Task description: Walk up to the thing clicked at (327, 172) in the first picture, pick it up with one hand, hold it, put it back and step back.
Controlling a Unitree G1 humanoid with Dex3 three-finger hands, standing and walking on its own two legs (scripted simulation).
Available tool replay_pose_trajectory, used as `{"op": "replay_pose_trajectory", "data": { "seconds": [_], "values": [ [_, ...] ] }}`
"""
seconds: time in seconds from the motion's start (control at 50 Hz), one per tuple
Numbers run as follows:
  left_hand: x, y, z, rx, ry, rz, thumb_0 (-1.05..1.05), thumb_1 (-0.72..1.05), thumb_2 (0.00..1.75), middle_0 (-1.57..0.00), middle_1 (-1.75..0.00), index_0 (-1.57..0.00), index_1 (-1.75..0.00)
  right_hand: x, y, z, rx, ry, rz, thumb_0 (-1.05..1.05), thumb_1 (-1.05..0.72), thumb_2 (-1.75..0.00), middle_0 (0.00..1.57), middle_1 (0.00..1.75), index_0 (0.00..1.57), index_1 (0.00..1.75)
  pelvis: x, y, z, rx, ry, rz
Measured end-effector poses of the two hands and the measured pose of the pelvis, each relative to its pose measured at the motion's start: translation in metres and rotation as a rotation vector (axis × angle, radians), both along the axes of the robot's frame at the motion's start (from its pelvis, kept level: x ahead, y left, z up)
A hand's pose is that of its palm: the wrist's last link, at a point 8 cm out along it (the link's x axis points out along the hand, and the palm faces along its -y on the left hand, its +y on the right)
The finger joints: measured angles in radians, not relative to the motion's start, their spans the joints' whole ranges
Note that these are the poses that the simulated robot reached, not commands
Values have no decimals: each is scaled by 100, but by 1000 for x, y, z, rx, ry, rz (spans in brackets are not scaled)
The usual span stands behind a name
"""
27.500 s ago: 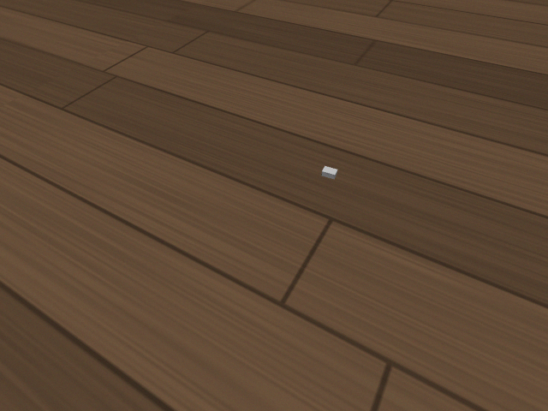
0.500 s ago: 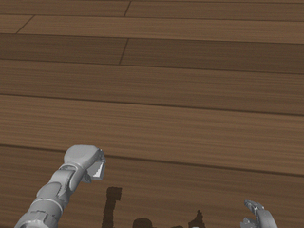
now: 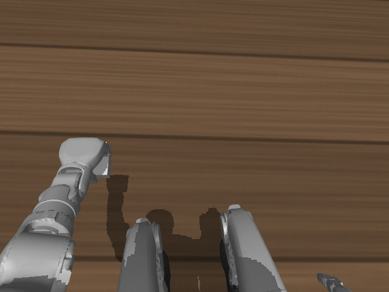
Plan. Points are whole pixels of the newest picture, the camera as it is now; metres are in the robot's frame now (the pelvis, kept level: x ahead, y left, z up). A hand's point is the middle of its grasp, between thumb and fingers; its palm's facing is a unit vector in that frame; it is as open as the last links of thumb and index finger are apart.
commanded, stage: crouch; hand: left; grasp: from above
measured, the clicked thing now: (94, 167) +0.42 +0.22 -0.16
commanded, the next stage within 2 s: lower in 1.14 s
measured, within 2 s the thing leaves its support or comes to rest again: neither
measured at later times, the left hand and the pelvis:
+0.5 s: hand (108, 177) +0.43 +0.22 -0.29, palm faces -0.45 +0.04 -0.89, open 7.4 cm; pelvis +0.00 -0.01 -0.13, yaw -1 degrees
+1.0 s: hand (115, 181) +0.44 +0.22 -0.36, palm faces -0.46 +0.04 -0.89, open 7.4 cm; pelvis -0.02 -0.01 -0.19, yaw -3 degrees
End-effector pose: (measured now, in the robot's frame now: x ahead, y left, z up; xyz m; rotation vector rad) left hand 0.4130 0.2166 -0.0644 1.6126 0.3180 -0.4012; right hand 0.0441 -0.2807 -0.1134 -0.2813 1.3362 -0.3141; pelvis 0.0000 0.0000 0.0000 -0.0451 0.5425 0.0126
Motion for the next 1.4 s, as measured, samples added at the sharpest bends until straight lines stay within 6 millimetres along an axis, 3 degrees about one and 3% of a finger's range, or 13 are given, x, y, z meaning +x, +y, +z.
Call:
{"op": "replay_pose_trajectory", "data": {
  "seconds": [0.1,0.22,0.42,0.62,0.88,1.12,1.4],
  "values": [
    [3,-1,-51,-23,30,-4,-1,35,16,-102,-9,-104,-8,-11,5,-37,19,21,22,0,-91,-90,20,30,20,30,-7,-1,-37,-8,44,3],
    [8,1,-104,-37,29,-18,-1,35,16,-102,-10,-104,-8,-8,5,-73,31,41,69,0,-91,-90,20,30,20,30,-9,-4,-75,-18,88,7],
    [21,6,-159,-39,21,9,-1,35,16,-102,-10,-105,-8,12,-5,-114,39,48,136,0,-91,-91,20,30,20,30,-4,-8,-117,-27,117,4],
    [28,7,-193,-48,30,11,-1,35,16,-101,-11,-103,-10,12,-11,-142,48,66,151,0,-92,-91,20,30,20,30,-6,-11,-147,-34,109,-8],
    [27,6,-230,-53,34,0,-1,38,13,-99,-12,-102,-10,-17,-11,-170,50,114,138,0,-92,-91,20,30,20,30,-15,-9,-183,-41,79,-13],
    [32,5,-248,-47,36,11,-1,38,13,-99,-12,-102,-10,-34,-8,-191,67,137,132,0,-92,-91,20,30,20,30,-17,-10,-204,-43,62,-19],
    [33,8,-269,-59,51,12,-1,37,13,-101,-10,-103,-8,-29,-10,-204,60,139,166,0,-92,-91,20,30,20,30,-16,-11,-220,-51,48,-24]
  ]
}}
